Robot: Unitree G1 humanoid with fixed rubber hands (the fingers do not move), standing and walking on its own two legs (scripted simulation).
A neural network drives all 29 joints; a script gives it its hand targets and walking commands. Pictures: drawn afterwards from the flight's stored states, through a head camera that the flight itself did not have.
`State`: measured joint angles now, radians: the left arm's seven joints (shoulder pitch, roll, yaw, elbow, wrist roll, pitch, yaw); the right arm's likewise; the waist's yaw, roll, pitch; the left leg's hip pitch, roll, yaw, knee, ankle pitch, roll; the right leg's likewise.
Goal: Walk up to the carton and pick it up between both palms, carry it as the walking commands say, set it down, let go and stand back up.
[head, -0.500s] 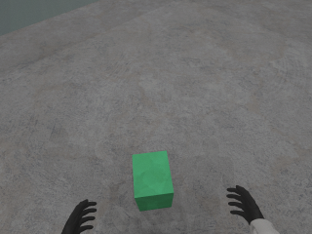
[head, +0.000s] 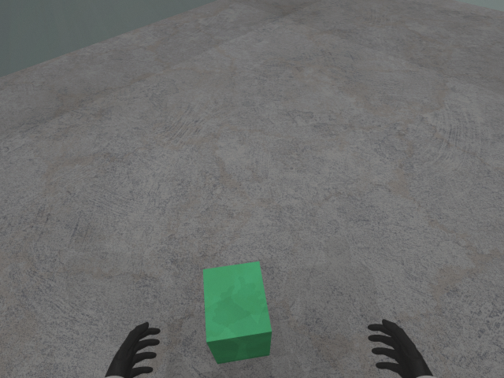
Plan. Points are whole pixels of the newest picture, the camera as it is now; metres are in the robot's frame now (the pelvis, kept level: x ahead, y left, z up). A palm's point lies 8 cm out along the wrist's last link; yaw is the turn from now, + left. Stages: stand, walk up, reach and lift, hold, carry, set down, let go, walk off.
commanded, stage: stand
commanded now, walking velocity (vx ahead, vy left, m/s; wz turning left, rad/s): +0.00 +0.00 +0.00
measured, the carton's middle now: (237, 314) +0.44 +0.07 -0.62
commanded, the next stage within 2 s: none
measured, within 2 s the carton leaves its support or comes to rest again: neither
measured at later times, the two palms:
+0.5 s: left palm out of the picture +0.09 +0.24 -0.12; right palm out of the picture +0.10 -0.25 -0.13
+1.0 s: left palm out of the picture -0.03 +0.24 -0.14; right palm out of the picture +0.04 -0.23 -0.15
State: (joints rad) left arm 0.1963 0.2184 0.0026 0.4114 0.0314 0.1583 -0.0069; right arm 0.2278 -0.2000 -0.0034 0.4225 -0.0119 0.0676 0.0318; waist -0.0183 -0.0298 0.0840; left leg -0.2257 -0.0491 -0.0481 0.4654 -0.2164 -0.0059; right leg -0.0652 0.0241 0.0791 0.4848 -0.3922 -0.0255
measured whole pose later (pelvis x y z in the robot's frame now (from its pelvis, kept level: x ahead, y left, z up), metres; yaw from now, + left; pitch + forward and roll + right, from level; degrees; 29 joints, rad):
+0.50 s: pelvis +0.04 -0.01 -0.01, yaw +2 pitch +4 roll +1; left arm 0.39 0.23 0.00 0.73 0.01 -0.04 0.05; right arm 0.38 -0.23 -0.01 0.79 -0.01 -0.02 -0.04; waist 0.01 -0.01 -0.13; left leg -0.35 -0.05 -0.09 0.63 -0.35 -0.02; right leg -0.13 0.04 0.04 0.56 -0.49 -0.05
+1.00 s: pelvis +0.03 +0.00 -0.01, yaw +4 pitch +1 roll +1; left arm 0.47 0.20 0.00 0.94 0.02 0.00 0.06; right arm 0.39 -0.18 0.02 0.97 -0.01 0.02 -0.05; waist 0.01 -0.01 -0.07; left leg -0.31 -0.07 -0.12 0.60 -0.31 0.00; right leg -0.08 0.03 0.00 0.52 -0.46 -0.04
